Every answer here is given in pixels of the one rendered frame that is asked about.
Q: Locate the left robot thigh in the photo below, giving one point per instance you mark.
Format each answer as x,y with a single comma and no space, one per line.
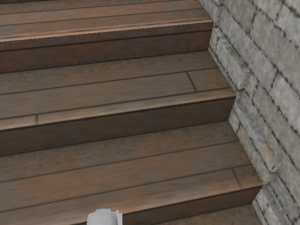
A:
105,216

